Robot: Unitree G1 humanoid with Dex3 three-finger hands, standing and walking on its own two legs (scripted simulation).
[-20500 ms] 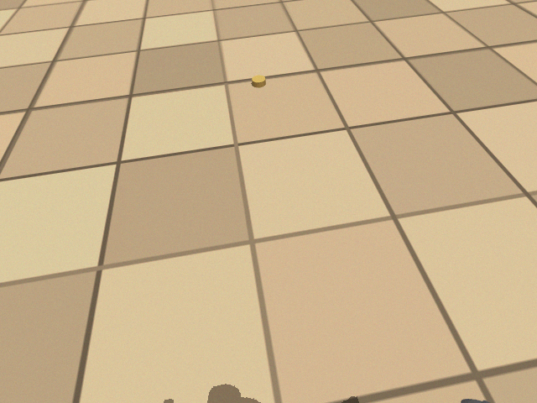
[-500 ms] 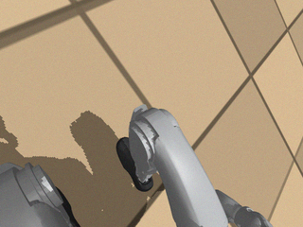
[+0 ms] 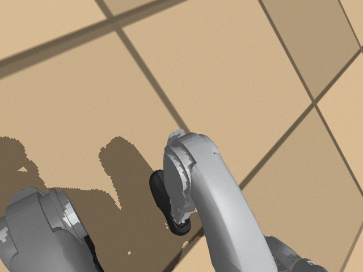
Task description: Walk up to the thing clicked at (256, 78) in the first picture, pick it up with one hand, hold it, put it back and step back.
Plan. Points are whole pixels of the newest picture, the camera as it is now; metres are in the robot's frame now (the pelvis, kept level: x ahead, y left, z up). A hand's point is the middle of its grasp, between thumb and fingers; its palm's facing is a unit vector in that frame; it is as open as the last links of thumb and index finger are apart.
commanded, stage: settle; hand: left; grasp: from above
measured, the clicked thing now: out of the picture +0.47 +0.34 -0.27
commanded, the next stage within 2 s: lift in 0.54 s
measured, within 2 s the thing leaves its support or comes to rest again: neither
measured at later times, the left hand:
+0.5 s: hand out of the picture +0.45 +0.33 -0.15, palm faces -0.43 -0.11 -0.90, open 11.1 cm
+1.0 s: hand out of the picture +0.42 +0.34 -0.08, palm faces -0.46 -0.13 -0.88, open 11.1 cm
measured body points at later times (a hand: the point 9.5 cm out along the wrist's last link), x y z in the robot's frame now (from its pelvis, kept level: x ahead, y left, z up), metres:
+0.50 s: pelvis +0.00 -0.01 +0.01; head +0.23 +0.09 +0.38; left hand +0.47 +0.33 -0.10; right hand +0.08 -0.27 -0.08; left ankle +0.06 +0.13 -0.28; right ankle +0.12 -0.12 -0.28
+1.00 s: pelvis +0.00 -0.01 +0.05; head +0.21 +0.08 +0.44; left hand +0.44 +0.34 -0.03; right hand +0.09 -0.27 -0.05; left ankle +0.06 +0.13 -0.28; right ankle +0.12 -0.12 -0.28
